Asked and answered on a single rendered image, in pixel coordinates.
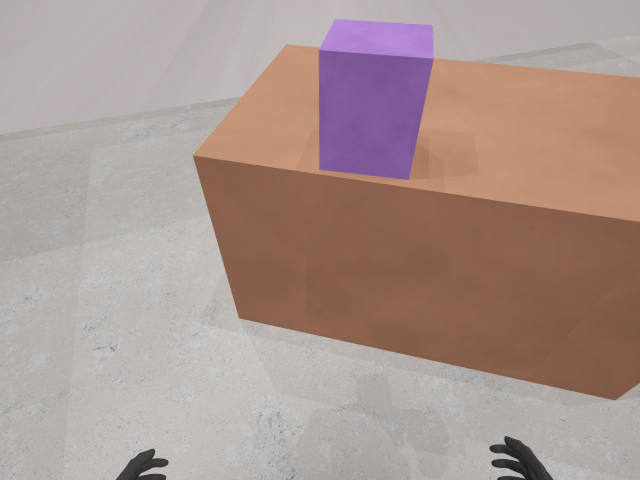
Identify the right robot hand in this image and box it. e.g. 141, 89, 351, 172
489, 436, 553, 480

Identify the left robot hand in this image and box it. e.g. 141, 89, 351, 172
116, 449, 169, 480

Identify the pedestal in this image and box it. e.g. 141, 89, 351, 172
193, 44, 640, 400

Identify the carton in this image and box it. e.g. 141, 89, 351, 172
319, 19, 434, 180

